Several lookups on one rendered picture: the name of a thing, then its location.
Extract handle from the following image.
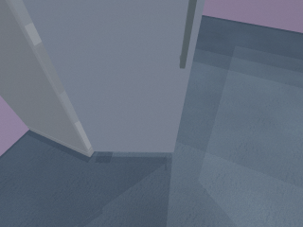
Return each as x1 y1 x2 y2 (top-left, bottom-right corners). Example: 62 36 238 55
179 0 197 69

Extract fridge door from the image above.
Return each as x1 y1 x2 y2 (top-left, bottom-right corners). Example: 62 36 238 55
22 0 205 152

